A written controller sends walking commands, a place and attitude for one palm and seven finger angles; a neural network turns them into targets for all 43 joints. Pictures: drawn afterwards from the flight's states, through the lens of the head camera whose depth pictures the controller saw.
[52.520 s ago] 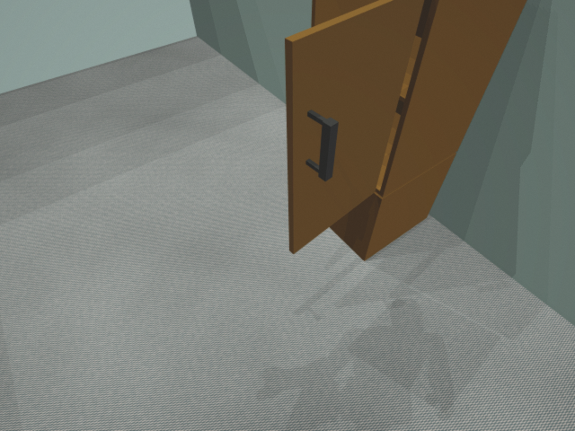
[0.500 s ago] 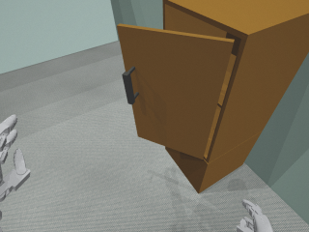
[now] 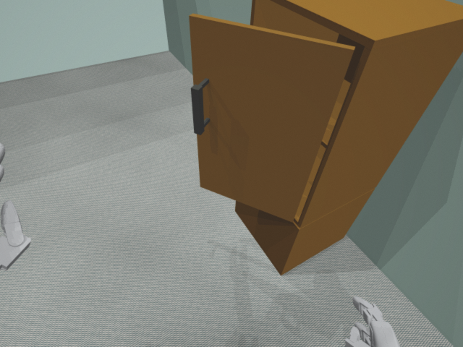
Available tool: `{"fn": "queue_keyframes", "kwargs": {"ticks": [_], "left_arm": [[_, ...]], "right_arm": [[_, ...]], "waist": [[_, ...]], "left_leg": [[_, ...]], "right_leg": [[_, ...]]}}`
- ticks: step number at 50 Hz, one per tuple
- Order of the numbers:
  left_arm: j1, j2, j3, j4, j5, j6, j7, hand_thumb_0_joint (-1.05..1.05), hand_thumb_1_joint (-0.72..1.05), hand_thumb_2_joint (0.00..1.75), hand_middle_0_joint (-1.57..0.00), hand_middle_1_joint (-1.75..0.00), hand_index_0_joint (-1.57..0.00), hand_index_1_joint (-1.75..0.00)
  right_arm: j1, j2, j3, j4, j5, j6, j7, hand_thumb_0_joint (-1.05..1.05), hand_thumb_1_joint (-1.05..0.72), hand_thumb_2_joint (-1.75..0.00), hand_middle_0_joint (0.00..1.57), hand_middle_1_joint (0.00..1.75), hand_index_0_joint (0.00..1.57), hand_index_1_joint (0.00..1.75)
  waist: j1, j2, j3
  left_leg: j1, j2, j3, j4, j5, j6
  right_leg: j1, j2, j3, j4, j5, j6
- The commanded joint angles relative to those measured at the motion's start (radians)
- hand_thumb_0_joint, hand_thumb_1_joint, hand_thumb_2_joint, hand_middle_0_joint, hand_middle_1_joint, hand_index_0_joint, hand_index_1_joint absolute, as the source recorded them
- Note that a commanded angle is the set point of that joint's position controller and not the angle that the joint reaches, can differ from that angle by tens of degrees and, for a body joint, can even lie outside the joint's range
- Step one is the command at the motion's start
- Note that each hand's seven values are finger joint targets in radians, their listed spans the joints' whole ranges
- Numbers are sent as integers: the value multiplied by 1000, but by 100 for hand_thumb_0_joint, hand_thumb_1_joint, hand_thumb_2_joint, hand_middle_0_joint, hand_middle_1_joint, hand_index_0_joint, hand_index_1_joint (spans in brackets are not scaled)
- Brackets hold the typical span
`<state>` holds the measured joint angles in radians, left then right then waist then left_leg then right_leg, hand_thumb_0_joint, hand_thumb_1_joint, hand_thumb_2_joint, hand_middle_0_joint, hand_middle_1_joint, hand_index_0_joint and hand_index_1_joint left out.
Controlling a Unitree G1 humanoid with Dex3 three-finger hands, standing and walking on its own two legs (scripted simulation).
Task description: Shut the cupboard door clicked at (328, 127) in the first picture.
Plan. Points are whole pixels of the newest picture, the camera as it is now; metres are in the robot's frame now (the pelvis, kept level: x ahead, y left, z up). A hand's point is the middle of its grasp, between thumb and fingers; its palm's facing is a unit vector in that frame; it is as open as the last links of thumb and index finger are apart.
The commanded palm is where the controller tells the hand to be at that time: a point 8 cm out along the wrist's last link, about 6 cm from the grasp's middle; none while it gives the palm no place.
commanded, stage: step back with the hand held close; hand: left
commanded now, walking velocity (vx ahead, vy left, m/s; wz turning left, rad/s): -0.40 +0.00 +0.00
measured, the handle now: (202, 106) +0.68 +0.13 +0.05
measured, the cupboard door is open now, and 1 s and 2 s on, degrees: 35 35 35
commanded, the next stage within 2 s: stop stepping back and stand still in 0.92 s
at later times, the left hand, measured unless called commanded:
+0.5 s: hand (15, 261) +0.17 +0.26 +0.18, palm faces +0.46 -0.77 -0.44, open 7.4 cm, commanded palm +0.10 +0.30 +0.19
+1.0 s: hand (12, 337) +0.10 +0.22 +0.18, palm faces +0.28 -0.84 -0.47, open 7.4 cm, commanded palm +0.01 +0.28 +0.19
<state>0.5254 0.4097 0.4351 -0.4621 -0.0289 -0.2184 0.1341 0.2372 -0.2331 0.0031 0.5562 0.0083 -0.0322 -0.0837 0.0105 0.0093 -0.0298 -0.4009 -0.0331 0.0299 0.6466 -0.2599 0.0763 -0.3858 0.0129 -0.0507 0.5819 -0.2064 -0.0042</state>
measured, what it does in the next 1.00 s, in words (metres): walks backwards: right foot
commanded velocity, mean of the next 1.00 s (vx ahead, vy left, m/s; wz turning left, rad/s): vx -0.40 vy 0.00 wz -0.01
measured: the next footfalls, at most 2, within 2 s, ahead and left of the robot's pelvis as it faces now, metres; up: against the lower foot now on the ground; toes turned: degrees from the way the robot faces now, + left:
right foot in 0.92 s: -0.22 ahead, -0.13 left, +0.00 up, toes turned -2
left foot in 1.14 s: -0.01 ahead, +0.07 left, +0.00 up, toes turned +1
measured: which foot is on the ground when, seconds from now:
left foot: down 0.00-1.00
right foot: down 0.00-0.60, up 0.62-0.90, down 0.92-1.00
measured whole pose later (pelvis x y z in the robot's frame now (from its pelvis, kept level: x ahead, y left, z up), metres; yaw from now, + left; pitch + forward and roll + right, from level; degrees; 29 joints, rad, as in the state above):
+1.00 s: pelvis -0.14 -0.02 +0.00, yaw -3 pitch +5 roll -5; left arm 0.45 0.48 0.44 -0.57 -0.07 -0.26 0.08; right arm 0.01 -0.15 0.02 0.60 -0.03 -0.13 -0.02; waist 0.00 0.02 0.01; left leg -0.60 0.09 0.06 0.38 0.13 0.05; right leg -0.12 0.10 -0.02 0.42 -0.42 -0.02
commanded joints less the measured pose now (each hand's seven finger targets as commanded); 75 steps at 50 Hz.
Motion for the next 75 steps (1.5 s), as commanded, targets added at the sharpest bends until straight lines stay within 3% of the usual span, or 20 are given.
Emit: {"fn": "queue_keyframes", "kwargs": {"ticks": [1,14,21,24,27,30,33,37,42,44,48,51,53,55,58,63,68,71,73,75], "left_arm": [[-93,195,119,-214,2,-77,31,0,90,90,-20,-30,-20,-30],[-62,219,185,-209,17,-126,36,0,90,90,-20,-30,-20,-30],[-73,208,152,-205,14,-117,46,0,90,90,-20,-30,-20,-30],[-63,232,148,-233,0,-112,64,0,90,90,-20,-30,-20,-30],[-27,230,146,-256,0,-118,71,0,90,90,-20,-30,-20,-30],[-24,223,181,-284,12,-128,63,0,90,90,-20,-30,-20,-30],[-14,215,182,-262,3,-124,33,0,90,90,-20,-30,-20,-30],[-40,158,100,-246,-23,-119,20,0,90,90,-20,-30,-20,-30],[-139,182,64,-290,-24,-129,11,0,90,90,-20,-30,-20,-30],[-109,223,108,-323,-23,-127,3,0,90,90,-20,-30,-20,-30],[13,276,214,-375,-67,-111,-24,0,90,90,-20,-30,-20,-30],[115,326,266,-328,-98,-103,-23,0,90,90,-20,-30,-20,-30],[180,311,261,-231,-77,-56,-1,0,90,90,-20,-30,-20,-30],[42,241,168,-171,-63,-8,17,0,90,90,-20,-30,-20,-30],[-162,206,70,-29,-32,7,36,0,90,90,-20,-30,-20,-30],[-261,184,-7,-162,-7,-22,35,0,90,90,-20,-30,-20,-30],[-134,260,134,-358,-12,-50,46,0,90,90,-20,-30,-20,-30],[51,256,174,-329,-36,-45,31,0,90,90,-20,-30,-20,-30],[127,246,187,-263,-44,-29,28,0,90,90,-20,-30,-20,-30],[131,210,169,-200,-63,1,42,0,90,90,-20,-30,-20,-30]], "right_arm": [[-93,-147,-59,-147,-2,-64,-8,0,-90,-90,20,30,20,30],[-92,-146,-68,-119,-13,-98,3,0,-90,-90,20,30,20,30],[-70,-116,-65,-107,-15,-87,17,0,-90,-90,20,30,20,30],[-64,-106,-66,-89,-12,-67,25,0,-90,-90,20,30,20,30],[-72,-111,-60,-96,-6,-57,15,0,-90,-90,20,30,20,30],[-106,-134,-64,-111,-10,-80,-7,0,-90,-90,20,30,20,30],[-110,-138,-88,-96,-15,-120,-4,0,-90,-90,20,30,20,30],[-97,-110,-64,-37,-37,-156,6,0,-90,-90,20,30,20,30],[-90,-111,-66,27,-37,-167,27,0,-90,-90,20,30,20,30],[-103,-108,-72,17,-40,-164,37,0,-90,-90,20,30,20,30],[-165,-82,-60,-75,-20,-119,50,0,-90,-90,20,30,20,30],[-207,-60,-37,-134,24,-88,22,0,-90,-90,20,30,20,30],[-155,-61,-26,-102,-5,-60,0,0,-90,-90,20,30,20,30],[-111,-80,-16,-84,-16,-42,-14,0,-90,-90,20,30,20,30],[-74,-120,-35,-66,12,-66,-27,0,-90,-90,20,30,20,30],[-105,-120,-41,-66,9,-92,-24,0,-90,-90,20,30,20,30],[-81,-110,-38,-76,-23,-148,-15,0,-90,-90,20,30,20,30],[-70,-80,-38,-78,-30,-146,1,0,-90,-90,20,30,20,30],[-58,-76,-46,-70,-19,-119,12,0,-90,-90,20,30,20,30],[-30,-80,-52,-41,-24,-84,11,0,-90,-90,20,30,20,30]], "waist": [[-16,51,-34],[-11,89,-69],[-24,-70,-47],[-38,-90,-76],[-45,0,-84],[-22,251,-92],[-9,184,-132],[-15,168,-86],[-6,202,-325],[4,223,-416],[22,166,-403],[5,-192,-219],[-23,-58,-109],[-59,62,-4],[-54,-97,124],[-55,-23,165],[-8,334,-16],[-1,231,-122],[-18,37,-146],[-26,-171,-64]], "left_leg": [[-395,151,-190,-275,-382,28],[-561,208,-242,-316,-429,48],[-355,92,-143,-71,-332,-22],[-118,54,-101,1,-208,-48],[-120,94,-148,-140,-247,-20],[-440,290,-356,-469,-425,55],[-365,355,-359,-478,-418,69],[-35,319,-317,-448,-90,38],[510,288,-189,-256,755,-27],[599,262,-155,-230,857,-35],[377,214,-73,-240,517,-54],[262,50,18,26,48,-103],[131,58,-26,130,-14,-103],[112,82,-59,20,62,-95],[110,86,-79,-24,48,-63],[150,93,-108,-86,-113,-66],[-43,203,-375,-641,-560,-143],[-37,127,-166,-496,-325,-163],[87,40,-6,-162,-137,-121],[62,38,-31,170,-48,-112]], "right_leg": [[352,-50,175,3,-40,-1],[472,0,162,147,54,4],[181,-175,368,-132,-158,-72],[-6,-235,336,-261,-239,-96],[9,-137,199,-195,-250,-43],[353,66,58,200,-39,19],[354,98,85,324,-167,18],[138,78,73,85,-275,10],[34,69,69,-184,-144,18],[54,82,49,-183,-116,22],[186,46,18,-244,15,18],[-41,-210,142,-309,213,-13],[-97,-263,198,-269,74,-97],[-91,-227,188,-255,-11,-90],[-88,-172,170,-324,-120,-26],[-163,-132,98,-295,-458,-66],[238,115,-27,72,-359,-25],[374,94,-28,-139,-301,-43],[205,-64,125,-290,-332,-85],[-14,-266,358,-402,-499,-210]]}}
